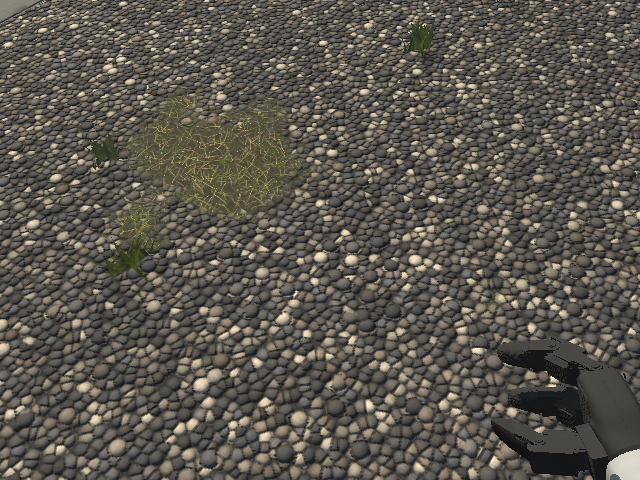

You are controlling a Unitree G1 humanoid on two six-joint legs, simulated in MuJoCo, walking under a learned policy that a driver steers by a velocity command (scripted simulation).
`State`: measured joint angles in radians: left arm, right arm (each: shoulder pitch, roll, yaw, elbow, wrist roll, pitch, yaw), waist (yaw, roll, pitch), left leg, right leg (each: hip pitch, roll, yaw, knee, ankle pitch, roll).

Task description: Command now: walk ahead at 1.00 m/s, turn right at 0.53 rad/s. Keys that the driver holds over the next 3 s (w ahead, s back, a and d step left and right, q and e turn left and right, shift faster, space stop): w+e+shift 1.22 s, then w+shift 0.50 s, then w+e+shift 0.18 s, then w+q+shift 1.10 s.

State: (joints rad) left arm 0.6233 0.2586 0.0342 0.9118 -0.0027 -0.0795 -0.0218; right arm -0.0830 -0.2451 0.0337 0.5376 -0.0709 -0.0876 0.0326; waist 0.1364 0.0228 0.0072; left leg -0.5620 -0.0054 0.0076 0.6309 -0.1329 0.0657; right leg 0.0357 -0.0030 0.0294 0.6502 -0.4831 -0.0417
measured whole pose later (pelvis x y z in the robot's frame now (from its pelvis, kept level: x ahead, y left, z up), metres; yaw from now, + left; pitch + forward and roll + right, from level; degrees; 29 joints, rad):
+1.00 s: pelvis +0.89 -0.25 +0.02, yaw -52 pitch +1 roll +2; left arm 0.19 0.39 0.07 0.69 0.03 0.00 -0.05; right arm 0.31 -0.32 -0.05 0.74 -0.04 -0.08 -0.02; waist -0.02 -0.06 0.01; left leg -0.23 0.02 0.11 0.48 -0.27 -0.02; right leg -0.55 0.01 0.01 1.31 -0.29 -0.10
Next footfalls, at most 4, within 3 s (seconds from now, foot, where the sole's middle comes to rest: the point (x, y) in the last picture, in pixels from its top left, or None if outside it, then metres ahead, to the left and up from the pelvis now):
0.42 right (441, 435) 0.57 -0.13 -0.75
0.82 left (467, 262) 1.02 -0.19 -0.75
1.30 right None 1.09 -0.63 -0.75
1.72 left None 1.39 -1.02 -0.75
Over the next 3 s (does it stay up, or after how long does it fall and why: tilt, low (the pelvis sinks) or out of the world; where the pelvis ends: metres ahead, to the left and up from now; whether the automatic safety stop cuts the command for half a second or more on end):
stays up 1.62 -1.99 0.01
